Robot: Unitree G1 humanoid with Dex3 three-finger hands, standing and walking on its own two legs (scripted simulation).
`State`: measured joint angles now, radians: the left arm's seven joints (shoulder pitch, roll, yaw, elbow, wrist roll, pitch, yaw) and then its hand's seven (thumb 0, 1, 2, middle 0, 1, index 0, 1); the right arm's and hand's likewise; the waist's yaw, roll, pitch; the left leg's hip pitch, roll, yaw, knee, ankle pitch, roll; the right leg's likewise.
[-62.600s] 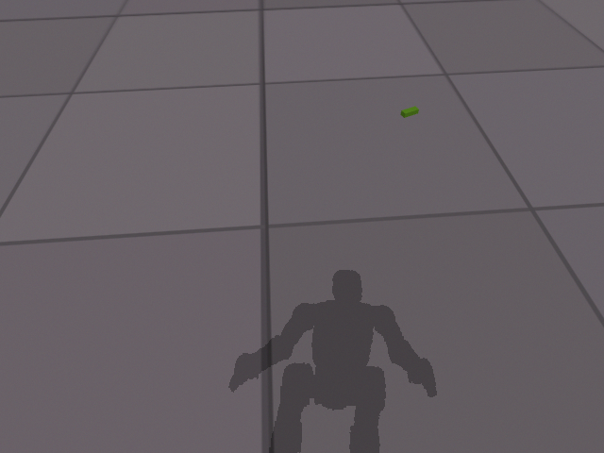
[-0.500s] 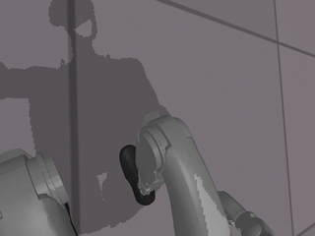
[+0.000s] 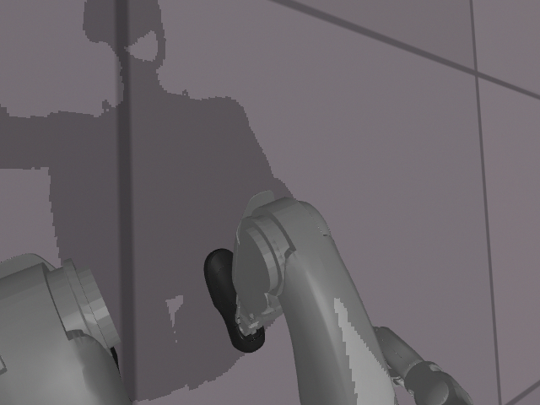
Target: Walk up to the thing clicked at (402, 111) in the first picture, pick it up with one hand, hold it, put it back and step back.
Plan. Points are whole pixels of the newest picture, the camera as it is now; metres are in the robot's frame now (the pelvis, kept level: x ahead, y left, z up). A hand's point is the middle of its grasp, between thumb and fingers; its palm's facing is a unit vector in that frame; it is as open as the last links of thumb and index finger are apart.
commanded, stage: go down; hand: left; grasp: from above
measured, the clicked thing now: out of the picture +0.43 +0.45 -0.29
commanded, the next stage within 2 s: none
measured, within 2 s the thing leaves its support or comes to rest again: neither
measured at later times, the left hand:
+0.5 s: hand out of the picture +0.42 +0.45 -0.17, palm faces -0.37 -0.15 -0.92, open 13.8 cm
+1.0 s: hand out of the picture +0.39 +0.46 +0.01, palm faces -0.42 -0.17 -0.89, open 14.0 cm
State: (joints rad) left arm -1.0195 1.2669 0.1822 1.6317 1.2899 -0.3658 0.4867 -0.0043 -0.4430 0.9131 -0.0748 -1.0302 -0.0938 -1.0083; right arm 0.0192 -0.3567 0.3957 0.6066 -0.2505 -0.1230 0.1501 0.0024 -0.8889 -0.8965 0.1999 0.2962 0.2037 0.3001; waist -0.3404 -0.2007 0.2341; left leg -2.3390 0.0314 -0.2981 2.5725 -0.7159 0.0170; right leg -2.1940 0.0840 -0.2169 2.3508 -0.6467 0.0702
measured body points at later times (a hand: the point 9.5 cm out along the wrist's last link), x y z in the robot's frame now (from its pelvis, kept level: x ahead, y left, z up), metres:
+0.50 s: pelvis +0.00 +0.00 +0.01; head +0.25 +0.16 +0.35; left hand +0.44 +0.46 -0.12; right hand +0.12 -0.26 -0.05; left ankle +0.06 +0.12 -0.27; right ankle +0.13 -0.12 -0.27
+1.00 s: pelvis -0.01 +0.00 +0.09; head +0.21 +0.12 +0.47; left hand +0.41 +0.46 +0.06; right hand +0.15 -0.24 -0.02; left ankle +0.06 +0.12 -0.27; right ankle +0.12 -0.12 -0.27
